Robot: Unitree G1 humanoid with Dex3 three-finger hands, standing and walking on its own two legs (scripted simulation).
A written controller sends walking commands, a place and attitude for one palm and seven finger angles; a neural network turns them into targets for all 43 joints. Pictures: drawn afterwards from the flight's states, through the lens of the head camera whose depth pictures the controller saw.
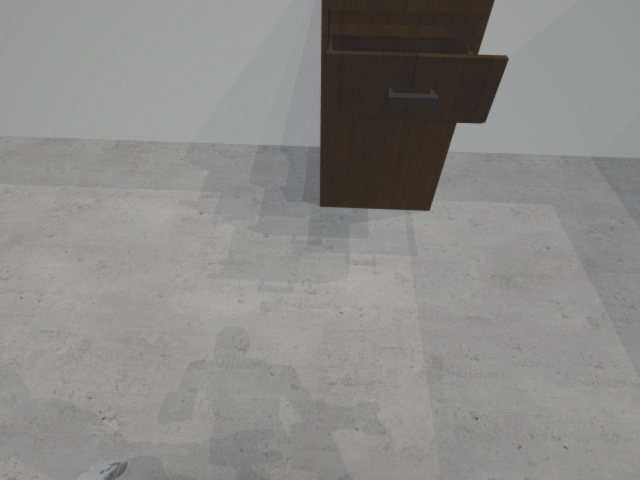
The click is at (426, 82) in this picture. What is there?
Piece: drawer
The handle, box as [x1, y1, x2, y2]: [387, 88, 438, 106]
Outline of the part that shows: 388,88 388,105 436,106 438,98 437,94 435,94 432,89 429,90 428,94 393,93 391,88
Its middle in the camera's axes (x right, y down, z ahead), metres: +0.24 -0.37 +1.01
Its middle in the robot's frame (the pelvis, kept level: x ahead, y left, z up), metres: +1.02 -0.18 -0.04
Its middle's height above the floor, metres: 0.73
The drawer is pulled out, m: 0.30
